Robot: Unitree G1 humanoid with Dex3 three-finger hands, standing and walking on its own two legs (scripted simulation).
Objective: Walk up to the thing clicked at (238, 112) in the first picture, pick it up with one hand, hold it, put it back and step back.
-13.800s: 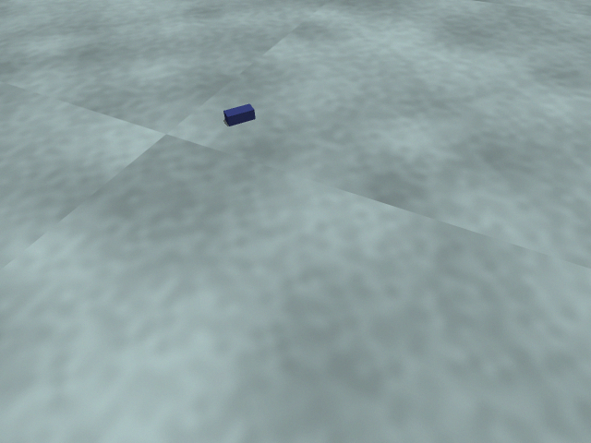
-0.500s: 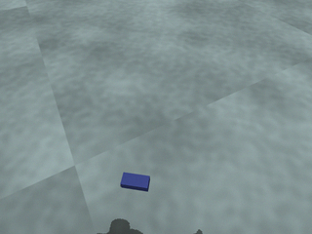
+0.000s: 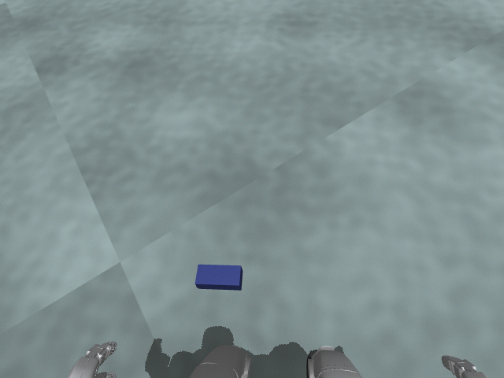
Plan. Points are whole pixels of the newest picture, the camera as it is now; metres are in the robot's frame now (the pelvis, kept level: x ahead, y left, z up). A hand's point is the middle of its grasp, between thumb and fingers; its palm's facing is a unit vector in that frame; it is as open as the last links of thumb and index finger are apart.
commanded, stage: walk up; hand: left
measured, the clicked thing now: (219, 277) +0.48 +0.23 -0.72
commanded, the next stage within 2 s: none
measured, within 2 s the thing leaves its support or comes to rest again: neither
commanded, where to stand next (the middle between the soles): +0.09 +0.00 m, yaw -2 degrees
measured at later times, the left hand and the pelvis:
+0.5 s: hand out of the picture +0.04 +0.27 -0.14, palm faces -0.01 -0.94 -0.35, open 7.3 cm; pelvis -0.01 +0.01 +0.01, yaw +0 degrees
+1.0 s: hand out of the picture +0.04 +0.30 -0.15, palm faces -0.09 -0.92 -0.38, open 7.3 cm; pelvis -0.02 +0.02 +0.00, yaw -5 degrees
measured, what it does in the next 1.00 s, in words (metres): steps on the spot: left foot, then right foot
